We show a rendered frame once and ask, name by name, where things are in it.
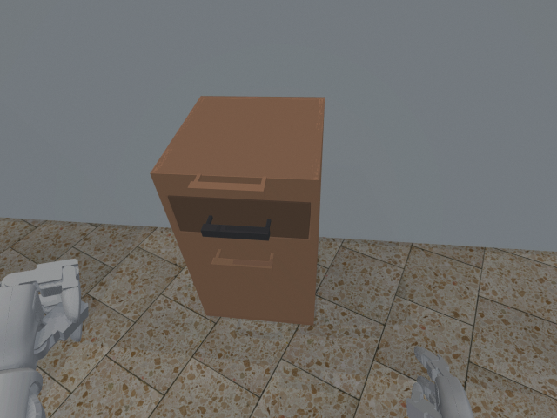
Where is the robot left forearm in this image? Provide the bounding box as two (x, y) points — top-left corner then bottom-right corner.
(0, 368), (46, 418)

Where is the robot left hand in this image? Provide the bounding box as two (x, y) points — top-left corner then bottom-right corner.
(0, 259), (89, 371)

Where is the cabinet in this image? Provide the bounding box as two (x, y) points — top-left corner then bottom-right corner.
(150, 96), (325, 326)

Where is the robot right hand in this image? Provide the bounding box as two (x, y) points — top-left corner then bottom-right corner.
(406, 346), (474, 418)

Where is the drawer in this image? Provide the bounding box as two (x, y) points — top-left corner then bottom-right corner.
(168, 195), (311, 239)

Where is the handle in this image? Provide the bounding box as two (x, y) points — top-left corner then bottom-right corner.
(187, 181), (265, 199)
(201, 215), (271, 241)
(211, 258), (273, 273)

